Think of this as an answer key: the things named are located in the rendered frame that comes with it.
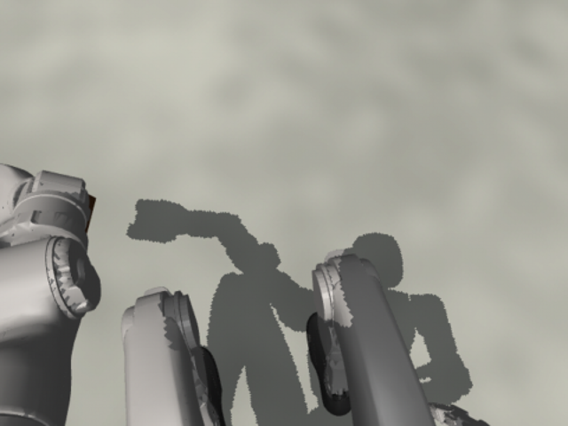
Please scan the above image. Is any cube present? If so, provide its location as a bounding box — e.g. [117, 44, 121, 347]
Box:
[85, 195, 96, 233]

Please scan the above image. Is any left robot foot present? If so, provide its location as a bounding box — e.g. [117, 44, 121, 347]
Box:
[200, 346, 225, 426]

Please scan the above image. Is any right robot hand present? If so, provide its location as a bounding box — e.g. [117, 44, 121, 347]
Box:
[428, 403, 490, 426]

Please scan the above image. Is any right robot foot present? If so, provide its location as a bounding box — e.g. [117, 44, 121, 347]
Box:
[306, 312, 351, 416]

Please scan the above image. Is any left robot hand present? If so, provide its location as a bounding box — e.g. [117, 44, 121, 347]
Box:
[0, 163, 91, 226]

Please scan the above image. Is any left robot arm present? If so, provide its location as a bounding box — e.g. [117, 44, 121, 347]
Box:
[0, 170, 101, 426]

